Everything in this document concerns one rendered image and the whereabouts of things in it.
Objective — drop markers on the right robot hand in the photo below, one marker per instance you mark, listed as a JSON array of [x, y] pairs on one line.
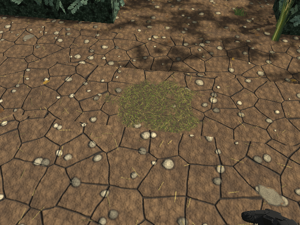
[[266, 217]]

